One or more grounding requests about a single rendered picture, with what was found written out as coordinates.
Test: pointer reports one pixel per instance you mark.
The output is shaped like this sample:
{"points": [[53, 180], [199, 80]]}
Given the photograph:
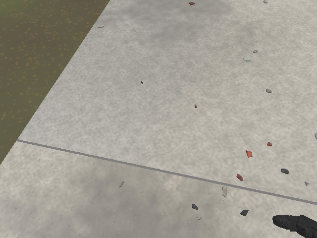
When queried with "right robot hand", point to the right robot hand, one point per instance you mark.
{"points": [[302, 224]]}

